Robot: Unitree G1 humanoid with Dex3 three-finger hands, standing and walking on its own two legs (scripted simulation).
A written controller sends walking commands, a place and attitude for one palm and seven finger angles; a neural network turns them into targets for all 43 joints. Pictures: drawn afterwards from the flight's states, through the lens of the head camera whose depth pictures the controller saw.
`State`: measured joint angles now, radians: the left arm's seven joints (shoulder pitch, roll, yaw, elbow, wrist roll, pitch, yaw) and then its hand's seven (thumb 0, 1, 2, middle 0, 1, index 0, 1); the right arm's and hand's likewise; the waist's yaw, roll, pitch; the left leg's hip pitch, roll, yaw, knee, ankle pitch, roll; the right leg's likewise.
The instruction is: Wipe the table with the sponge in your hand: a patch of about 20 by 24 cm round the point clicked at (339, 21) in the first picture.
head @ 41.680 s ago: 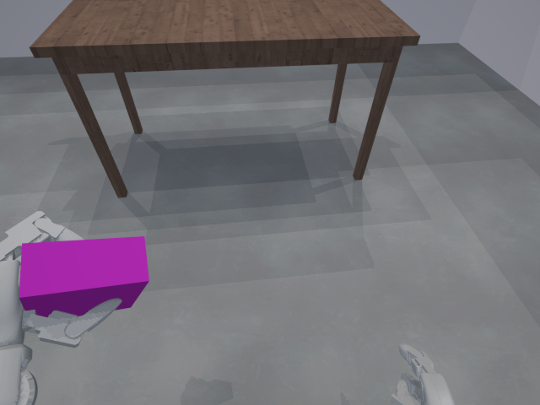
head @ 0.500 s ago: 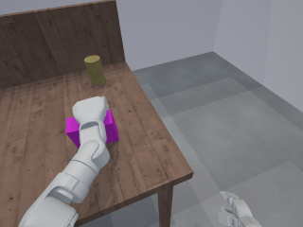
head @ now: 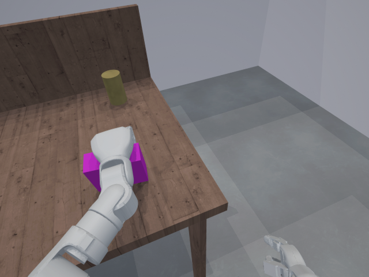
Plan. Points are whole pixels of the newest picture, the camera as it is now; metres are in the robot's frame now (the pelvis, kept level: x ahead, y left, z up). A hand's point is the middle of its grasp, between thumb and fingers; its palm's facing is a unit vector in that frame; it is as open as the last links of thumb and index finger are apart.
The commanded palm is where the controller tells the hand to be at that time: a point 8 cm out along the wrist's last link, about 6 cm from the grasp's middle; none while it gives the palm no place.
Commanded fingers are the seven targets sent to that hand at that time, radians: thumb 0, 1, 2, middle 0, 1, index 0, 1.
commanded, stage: wipe back along the third lane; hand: left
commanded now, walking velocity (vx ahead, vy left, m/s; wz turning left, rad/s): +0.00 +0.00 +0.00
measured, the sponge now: (120, 171) +0.35 +0.21 +0.05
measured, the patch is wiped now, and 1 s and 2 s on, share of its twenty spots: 1.00 1.00 1.00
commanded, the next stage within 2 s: slide back across to the middle lane in 0.48 s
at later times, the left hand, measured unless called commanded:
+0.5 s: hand (130, 172) +0.31 +0.16 +0.10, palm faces +0.10 -0.10 -0.99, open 9.1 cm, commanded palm +0.25 +0.15 +0.13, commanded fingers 0.00 0.10 1.30 -1.20 -1.60 -1.20 -1.60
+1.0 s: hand (115, 185) +0.27 +0.17 +0.11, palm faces +0.12 -0.17 -0.98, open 9.1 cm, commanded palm +0.22 +0.19 +0.15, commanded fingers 0.00 0.10 1.30 -1.20 -1.60 -1.20 -1.60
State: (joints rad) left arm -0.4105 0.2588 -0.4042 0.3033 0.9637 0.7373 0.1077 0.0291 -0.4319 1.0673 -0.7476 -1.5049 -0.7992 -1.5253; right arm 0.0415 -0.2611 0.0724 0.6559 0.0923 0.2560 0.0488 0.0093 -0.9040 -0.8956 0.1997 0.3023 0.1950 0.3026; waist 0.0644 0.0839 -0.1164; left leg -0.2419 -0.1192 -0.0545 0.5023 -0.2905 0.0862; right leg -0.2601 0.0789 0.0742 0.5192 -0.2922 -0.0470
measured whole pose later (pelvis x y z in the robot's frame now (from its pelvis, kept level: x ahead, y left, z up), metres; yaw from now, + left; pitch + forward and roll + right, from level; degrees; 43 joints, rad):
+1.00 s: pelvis -0.01 -0.06 +0.00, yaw -4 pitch -2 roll +2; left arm 0.05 0.41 -0.16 -0.16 0.85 0.64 0.06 0.02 -0.46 1.07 -0.76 -1.50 -0.85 -1.45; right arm 0.00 -0.28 0.06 0.66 0.06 0.20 -0.03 0.01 -0.90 -0.90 0.20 0.30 0.19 0.30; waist 0.07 0.10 -0.06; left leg -0.13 -0.04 -0.02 0.46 -0.29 0.01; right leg -0.18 0.15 0.11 0.50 -0.27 -0.12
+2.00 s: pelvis -0.02 -0.04 +0.00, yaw +0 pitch +2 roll +1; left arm -0.29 0.46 -0.13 0.29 0.93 0.48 -0.02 -0.01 -0.53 1.09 -0.85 -1.42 -0.92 -1.40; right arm 0.07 -0.29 0.07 0.69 0.06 0.14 -0.09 0.01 -0.90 -0.90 0.20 0.30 0.20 0.30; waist 0.08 0.07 -0.07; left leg -0.25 -0.09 -0.07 0.49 -0.26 0.04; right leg -0.27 0.11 0.06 0.50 -0.25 -0.09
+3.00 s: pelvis -0.01 -0.03 +0.00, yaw +0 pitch +8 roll +0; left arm -0.63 0.59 0.00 0.84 0.97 0.16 0.05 -0.01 -0.54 1.10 -0.86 -1.39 -0.89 -1.47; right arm 0.19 -0.31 0.02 0.71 0.07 0.19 -0.08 0.01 -0.90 -0.90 0.20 0.30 0.20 0.30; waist 0.01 0.06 -0.10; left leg -0.40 -0.07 -0.07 0.55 -0.29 0.04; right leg -0.40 0.13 0.05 0.51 -0.25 -0.09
